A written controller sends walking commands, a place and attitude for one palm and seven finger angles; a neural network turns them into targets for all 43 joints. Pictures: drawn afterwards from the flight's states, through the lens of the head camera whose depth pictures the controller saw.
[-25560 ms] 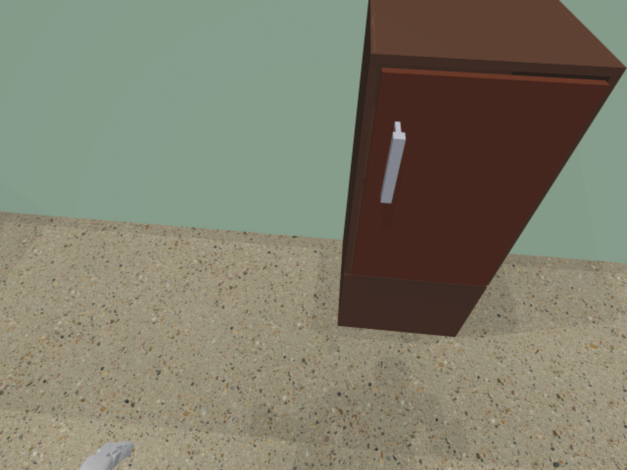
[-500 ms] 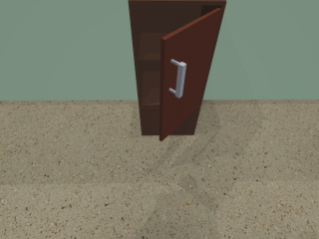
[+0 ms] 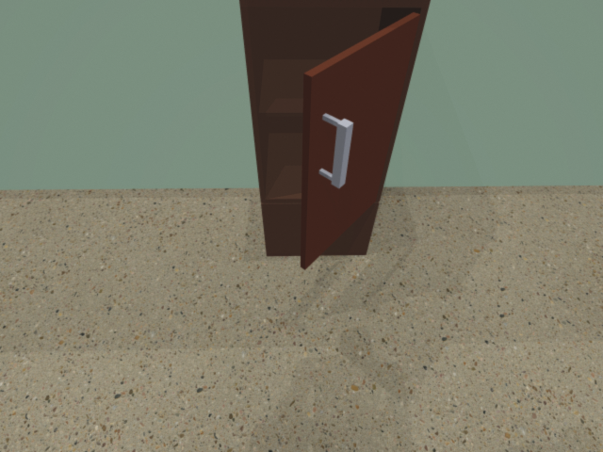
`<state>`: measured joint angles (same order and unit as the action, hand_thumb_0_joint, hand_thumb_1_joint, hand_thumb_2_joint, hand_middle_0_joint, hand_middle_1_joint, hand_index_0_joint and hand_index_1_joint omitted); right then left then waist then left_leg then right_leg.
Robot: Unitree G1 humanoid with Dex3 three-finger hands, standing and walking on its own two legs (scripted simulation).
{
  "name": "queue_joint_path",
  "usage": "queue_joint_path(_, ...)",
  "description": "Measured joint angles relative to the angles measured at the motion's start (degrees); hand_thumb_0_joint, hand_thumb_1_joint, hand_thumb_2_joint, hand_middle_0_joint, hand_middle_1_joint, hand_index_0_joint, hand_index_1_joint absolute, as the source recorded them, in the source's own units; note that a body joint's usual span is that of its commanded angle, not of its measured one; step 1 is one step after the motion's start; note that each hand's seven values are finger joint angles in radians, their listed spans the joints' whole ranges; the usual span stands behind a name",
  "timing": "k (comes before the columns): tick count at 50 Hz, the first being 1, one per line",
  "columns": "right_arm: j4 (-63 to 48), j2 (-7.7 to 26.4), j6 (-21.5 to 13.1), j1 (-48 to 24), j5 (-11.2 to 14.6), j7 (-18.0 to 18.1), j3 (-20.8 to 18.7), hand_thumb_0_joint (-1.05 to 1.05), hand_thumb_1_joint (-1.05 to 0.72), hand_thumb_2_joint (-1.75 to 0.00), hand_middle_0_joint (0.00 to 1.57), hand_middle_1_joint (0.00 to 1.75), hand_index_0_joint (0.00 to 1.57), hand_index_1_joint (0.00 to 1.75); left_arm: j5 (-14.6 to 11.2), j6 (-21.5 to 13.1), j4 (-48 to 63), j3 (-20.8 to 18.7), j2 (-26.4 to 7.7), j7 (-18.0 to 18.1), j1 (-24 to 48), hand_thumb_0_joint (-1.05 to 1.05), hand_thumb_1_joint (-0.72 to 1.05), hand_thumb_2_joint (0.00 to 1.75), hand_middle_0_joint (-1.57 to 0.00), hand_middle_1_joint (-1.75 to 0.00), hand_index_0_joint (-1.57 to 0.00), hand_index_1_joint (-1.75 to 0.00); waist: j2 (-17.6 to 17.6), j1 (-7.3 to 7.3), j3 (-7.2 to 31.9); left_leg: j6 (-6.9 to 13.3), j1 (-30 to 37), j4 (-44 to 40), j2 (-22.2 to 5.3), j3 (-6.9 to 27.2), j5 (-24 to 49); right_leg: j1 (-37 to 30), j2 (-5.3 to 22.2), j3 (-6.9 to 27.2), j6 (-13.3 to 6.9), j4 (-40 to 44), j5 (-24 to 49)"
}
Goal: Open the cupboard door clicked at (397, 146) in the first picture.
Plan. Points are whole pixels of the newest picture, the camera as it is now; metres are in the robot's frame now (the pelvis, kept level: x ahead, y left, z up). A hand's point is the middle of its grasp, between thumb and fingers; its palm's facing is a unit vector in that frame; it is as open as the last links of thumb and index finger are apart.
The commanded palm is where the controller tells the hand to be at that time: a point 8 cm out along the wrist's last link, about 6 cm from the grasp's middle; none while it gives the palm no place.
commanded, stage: look to check the result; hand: left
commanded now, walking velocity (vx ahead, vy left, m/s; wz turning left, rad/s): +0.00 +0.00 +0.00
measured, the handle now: (333, 151) +0.67 -0.02 +0.00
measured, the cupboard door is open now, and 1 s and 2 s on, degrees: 48 48 48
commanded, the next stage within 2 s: walk to a spot facing it in 0.06 s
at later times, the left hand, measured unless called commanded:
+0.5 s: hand out of the picture +0.03 +0.17 -0.18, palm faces -0.06 -0.98 -0.21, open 7.4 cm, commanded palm none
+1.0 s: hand out of the picture +0.12 +0.13 -0.17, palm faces -0.29 -0.93 -0.24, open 7.4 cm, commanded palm none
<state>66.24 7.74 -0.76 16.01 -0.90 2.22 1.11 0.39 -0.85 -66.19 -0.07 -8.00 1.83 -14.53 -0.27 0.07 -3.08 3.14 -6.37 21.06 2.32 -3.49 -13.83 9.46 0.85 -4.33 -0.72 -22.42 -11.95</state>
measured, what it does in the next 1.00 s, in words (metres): lifts its left foot, turning right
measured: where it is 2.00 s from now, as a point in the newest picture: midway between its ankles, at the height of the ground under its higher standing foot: outside the picture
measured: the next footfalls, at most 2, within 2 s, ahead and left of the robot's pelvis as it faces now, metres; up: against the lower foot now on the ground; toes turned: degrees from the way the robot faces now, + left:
left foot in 1.08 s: +0.09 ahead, +0.08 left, +0.00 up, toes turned -26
right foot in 1.44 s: -0.02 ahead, -0.17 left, +0.00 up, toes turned -43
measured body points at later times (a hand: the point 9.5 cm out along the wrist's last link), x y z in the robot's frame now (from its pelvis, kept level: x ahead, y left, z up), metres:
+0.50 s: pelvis +0.00 -0.01 -0.01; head +0.04 -0.02 +0.44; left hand +0.04 +0.22 -0.17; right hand -0.02 -0.24 -0.17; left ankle -0.02 +0.08 -0.74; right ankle -0.02 -0.11 -0.72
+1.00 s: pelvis +0.00 -0.04 +0.00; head +0.06 -0.06 +0.44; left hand +0.13 +0.18 -0.15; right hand +0.05 -0.33 -0.14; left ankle +0.04 +0.11 -0.70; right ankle -0.01 -0.14 -0.74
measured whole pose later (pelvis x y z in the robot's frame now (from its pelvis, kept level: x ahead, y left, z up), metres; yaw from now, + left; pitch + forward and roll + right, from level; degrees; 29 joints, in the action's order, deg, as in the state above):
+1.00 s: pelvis +0.00 -0.04 +0.00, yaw -23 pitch +2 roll +1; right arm 51.2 13.1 2.0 2.1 -0.1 2.0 -3.2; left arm 1.6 1.6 -53.9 -4.4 -11.7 0.1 -12.1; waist 1.5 -3.1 -6.3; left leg -3.1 -22.9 48.3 -1.0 1.6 -25.4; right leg 17.4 -5.3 9.2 -2.6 -27.1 -11.1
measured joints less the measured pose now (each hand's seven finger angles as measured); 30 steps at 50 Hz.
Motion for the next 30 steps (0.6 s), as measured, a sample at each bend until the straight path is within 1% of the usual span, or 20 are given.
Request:
queue_joint_path(10, 0.1, 0.4, -0.1, -0.4, 0.0, 0.0, 0.0, 0.0, -0.91, -0.9, 0.2, 0.29, 0.2, 0.3, 0.0, -0.1, 0.0, 0.0, -0.3, -0.1, 0.3, 0.0, 0.91, 0.89, -0.2, -0.3, -0.2, -0.3, 0.1, 0.0, -0.1, 0.0, 0.5, -0.5, 0.0, 0.1, -0.1, -0.5, 0.0, 0.0, 0.1, 0.4, -0.2)
queue_joint_path(14, -0.2, 0.5, 0.2, -0.9, 0.0, 0.4, -0.3, 0.0, -0.91, -0.9, 0.2, 0.29, 0.2, 0.3, 0.0, 0.4, 0.4, -0.4, -0.2, -0.1, 0.2, 0.0, 0.91, 0.89, -0.2, -0.3, -0.2, -0.3, 0.2, -0.45, -0.3, 0.0, 0.3, 0.3, -0.2, -0.7, -0.7, 0.1, -0.3, 0.7, 0.0, -0.4, -0.5)
queue_joint_path(19, -2.1, 0.5, 1.2, -1.9, -0.1, 0.8, -1.4, 0.0, -0.91, -0.9, 0.2, 0.3, 0.2, 0.3, 0.4, 2.2, 1.8, -1.7, -0.3, -0.9, 0.2, 0.0, 0.91, 0.89, -0.2, -0.3, -0.2, -0.3, 0.6, -0.72, -1.3, 0.0, -1.4, 3.8, -0.9, -3.3, -2.8, 3.2, -0.9, 3.2, -0.1, -5.0, -2.0)
queue_joint_path(21, -3.3, 0.6, 1.4, -2.1, -0.2, 1.0, -1.8, 0.0, -0.91, -0.9, 0.2, 0.3, 0.2, 0.3, 0.6, 3.0, 2.8, -2.4, -0.7, -1.3, 0.6, 0.0, 0.91, 0.89, -0.2, -0.3, -0.2, -0.3, 1.1, -0.77, -1.9, 0.1, -2.2, 5.2, -1.0, -4.6, -3.6, 5.5, -0.9, 4.2, -0.3, -8.9, -3.7)
queue_joint_path(22, -3.8, 0.7, 1.4, -2.2, -0.3, 1.0, -2.1, 0.0, -0.91, -0.9, 0.2, 0.3, 0.2, 0.3, 0.7, 3.4, 3.3, -2.7, -0.9, -1.5, 0.8, 0.0, 0.91, 0.89, -0.2, -0.3, -0.2, -0.3, 1.2, -0.81, -2.3, 0.1, -2.5, 5.9, -1.1, -5.3, -4.0, 7.0, -0.8, 4.5, -0.3, -12.3, -6.3)
queue_joint_path(24, -4.8, 1.2, 1.3, -2.2, -0.5, 1.1, -2.4, 0.0, -0.91, -0.9, 0.2, 0.3, 0.2, 0.3, 0.9, 4.0, 4.3, -3.4, -1.1, -1.7, 1.5, 0.0, 0.91, 0.89, -0.2, -0.3, -0.2, -0.3, 0.8, -0.7, -3.1, 0.0, -2.8, 6.9, -1.6, -6.4, -4.6, 9.8, -0.8, 4.6, -0.2, -20.0, -11.7)
queue_joint_path(26, -5.5, 1.9, 1.3, -2.0, -0.8, 1.1, -2.8, 0.0, -0.91, -0.9, 0.2, 0.3, 0.2, 0.3, 0.9, 4.2, 5.3, -3.9, -1.3, -1.9, 2.4, 0.0, 0.91, 0.89, -0.2, -0.3, -0.2, -0.3, -0.3, -0.52, -3.8, -0.4, -2.8, 7.7, -2.5, -7.0, -5.1, 11.2, -0.7, 4.2, 0.0, -24.1, -14.5)
queue_joint_path(28, -6.0, 2.7, 1.5, -2.0, -0.9, 1.0, -3.1, 0.0, -0.91, -0.9, 0.2, 0.3, 0.2, 0.3, 0.8, 4.0, 6.5, -4.2, -1.5, -2.1, 3.3, 0.0, 0.91, 0.89, -0.2, -0.3, -0.2, -0.3, -1.4, -0.52, -4.3, -1.2, -2.9, 8.7, -3.8, -7.5, -5.7, 10.9, -0.3, 3.3, 0.1, -23.2, -14.5)
queue_joint_path(30, -6.4, 3.4, 1.9, -2.0, -0.9, 0.7, -3.4, 0.0, -0.91, -0.9, 0.2, 0.3, 0.2, 0.3, 0.8, 3.4, 7.8, -4.4, -1.9, -2.4, 3.7, 0.0, 0.91, 0.89, -0.19, -0.3, -0.2, -0.3, -2.2, -0.76, -4.4, -2.3, -3.4, 11.1, -5.3, -8.2, -7.1, 9.0, 0.0, 2.5, 0.1, -17.8, -10.0)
